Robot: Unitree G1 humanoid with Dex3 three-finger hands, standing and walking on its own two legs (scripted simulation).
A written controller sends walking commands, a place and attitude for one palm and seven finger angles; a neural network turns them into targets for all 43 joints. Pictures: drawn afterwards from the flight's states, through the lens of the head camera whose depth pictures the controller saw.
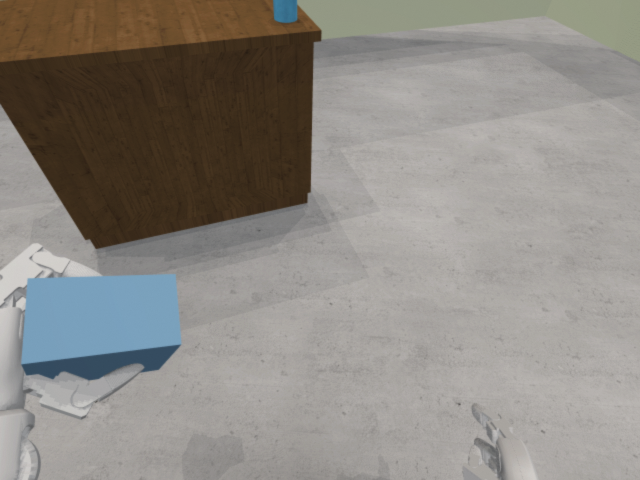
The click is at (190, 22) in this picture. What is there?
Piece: table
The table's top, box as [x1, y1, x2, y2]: [0, 0, 321, 74]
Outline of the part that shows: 0,74 318,41 320,40 321,30 297,5 297,19 294,22 282,23 275,21 273,19 272,0 0,0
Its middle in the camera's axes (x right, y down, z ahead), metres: -0.54 -0.72 +1.27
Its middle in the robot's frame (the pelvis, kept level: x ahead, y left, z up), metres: +1.41 +0.62 +0.00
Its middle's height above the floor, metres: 0.77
